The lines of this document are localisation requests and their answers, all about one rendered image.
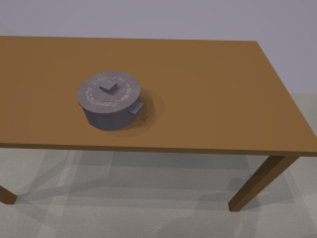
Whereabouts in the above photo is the pot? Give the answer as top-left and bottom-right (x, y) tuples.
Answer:
(77, 87), (145, 131)

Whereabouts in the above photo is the table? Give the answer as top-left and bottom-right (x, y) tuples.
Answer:
(0, 36), (317, 212)

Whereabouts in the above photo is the lid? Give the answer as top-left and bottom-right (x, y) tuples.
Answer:
(76, 71), (141, 115)

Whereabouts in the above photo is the knob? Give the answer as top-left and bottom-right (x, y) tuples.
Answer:
(99, 79), (118, 93)

